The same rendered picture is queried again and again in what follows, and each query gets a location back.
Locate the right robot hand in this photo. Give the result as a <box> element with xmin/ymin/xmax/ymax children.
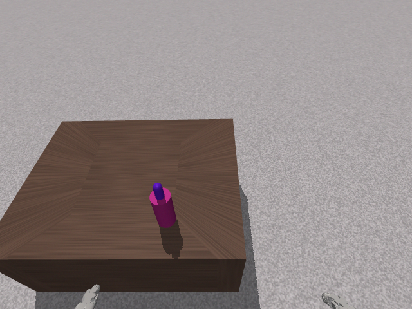
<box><xmin>321</xmin><ymin>293</ymin><xmax>355</xmax><ymax>309</ymax></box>

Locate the bottle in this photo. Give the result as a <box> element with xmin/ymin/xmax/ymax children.
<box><xmin>149</xmin><ymin>183</ymin><xmax>176</xmax><ymax>228</ymax></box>

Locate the left robot hand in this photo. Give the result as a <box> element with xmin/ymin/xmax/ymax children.
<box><xmin>75</xmin><ymin>284</ymin><xmax>100</xmax><ymax>309</ymax></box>

